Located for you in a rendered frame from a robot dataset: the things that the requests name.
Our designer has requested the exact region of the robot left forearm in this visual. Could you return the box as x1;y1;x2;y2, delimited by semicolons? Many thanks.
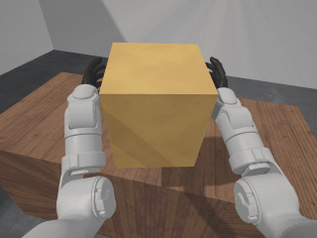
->
56;84;106;215

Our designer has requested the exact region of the right robot hand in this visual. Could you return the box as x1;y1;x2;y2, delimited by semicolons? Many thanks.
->
205;57;229;89

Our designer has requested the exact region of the pedestal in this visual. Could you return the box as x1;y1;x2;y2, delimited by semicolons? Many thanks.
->
0;71;317;238

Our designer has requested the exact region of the robot right upper arm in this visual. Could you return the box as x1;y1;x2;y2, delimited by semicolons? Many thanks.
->
234;173;317;238

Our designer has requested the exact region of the robot left upper arm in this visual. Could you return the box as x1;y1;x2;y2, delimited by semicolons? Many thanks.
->
22;176;117;238

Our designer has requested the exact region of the carton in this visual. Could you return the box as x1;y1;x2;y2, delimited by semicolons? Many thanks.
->
99;43;219;169

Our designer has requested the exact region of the robot right forearm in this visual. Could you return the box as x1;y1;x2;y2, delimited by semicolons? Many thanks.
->
211;87;299;210

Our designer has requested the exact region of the left robot hand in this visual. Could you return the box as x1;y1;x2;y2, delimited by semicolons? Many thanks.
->
81;57;107;95

